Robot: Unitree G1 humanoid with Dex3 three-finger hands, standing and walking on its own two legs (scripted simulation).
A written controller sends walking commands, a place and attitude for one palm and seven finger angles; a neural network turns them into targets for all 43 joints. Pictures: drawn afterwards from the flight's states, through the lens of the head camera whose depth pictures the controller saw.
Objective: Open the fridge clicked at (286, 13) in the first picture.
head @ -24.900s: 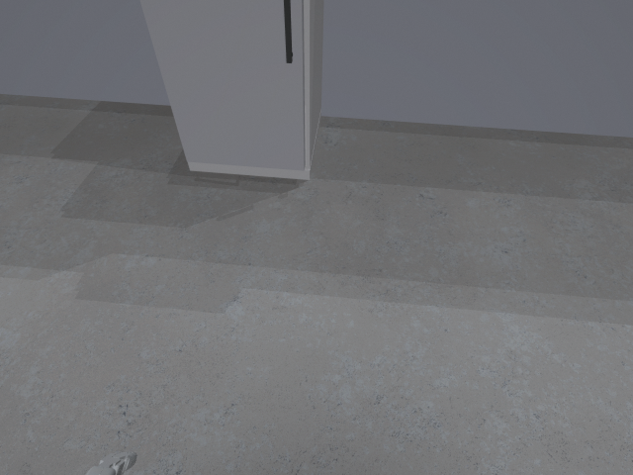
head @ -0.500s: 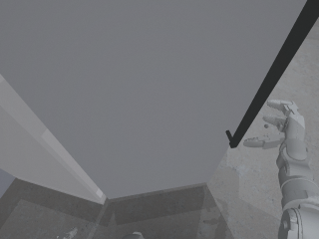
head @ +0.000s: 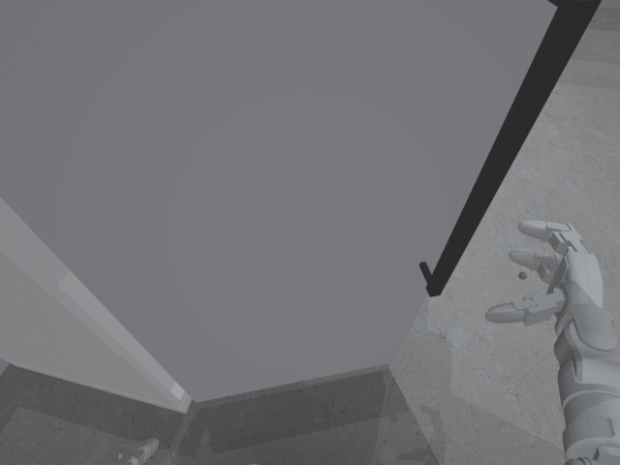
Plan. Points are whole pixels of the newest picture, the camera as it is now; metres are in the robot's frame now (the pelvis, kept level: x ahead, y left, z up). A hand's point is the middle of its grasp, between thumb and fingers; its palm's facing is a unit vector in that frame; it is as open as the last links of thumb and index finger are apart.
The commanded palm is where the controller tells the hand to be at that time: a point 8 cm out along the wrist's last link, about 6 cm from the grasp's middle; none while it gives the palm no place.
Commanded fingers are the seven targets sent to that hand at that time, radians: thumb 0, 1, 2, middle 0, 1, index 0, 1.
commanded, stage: slip the hand off the handle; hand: right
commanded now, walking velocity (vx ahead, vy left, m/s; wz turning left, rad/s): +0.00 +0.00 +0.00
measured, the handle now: (471, 189) +0.45 -0.16 +0.12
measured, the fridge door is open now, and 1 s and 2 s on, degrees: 65 65 65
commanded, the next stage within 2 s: draw the hand back to the body in 0.48 s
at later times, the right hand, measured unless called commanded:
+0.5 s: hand (545, 345) +0.28 -0.25 +0.04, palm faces +0.22 +0.96 -0.15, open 14.6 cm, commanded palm +0.25 -0.29 +0.06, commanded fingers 0.00 0.55 -0.20 0.25 1.15 0.25 1.15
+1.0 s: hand (597, 383) +0.22 -0.25 +0.10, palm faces +0.04 +1.00 -0.02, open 14.7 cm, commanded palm +0.20 -0.29 +0.11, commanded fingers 0.00 0.51 -0.22 0.25 1.13 0.25 1.13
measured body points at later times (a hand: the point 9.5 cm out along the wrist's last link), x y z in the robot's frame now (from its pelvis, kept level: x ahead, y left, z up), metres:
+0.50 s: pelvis -0.01 +0.01 +0.00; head +0.01 +0.00 +0.45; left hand +0.16 +0.25 -0.08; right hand +0.27 -0.30 +0.05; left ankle +0.01 +0.14 -0.71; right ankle +0.00 -0.10 -0.71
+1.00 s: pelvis -0.01 +0.02 +0.00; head -0.01 +0.03 +0.45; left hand +0.16 +0.27 -0.06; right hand +0.21 -0.30 +0.10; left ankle +0.01 +0.14 -0.71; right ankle +0.00 -0.10 -0.71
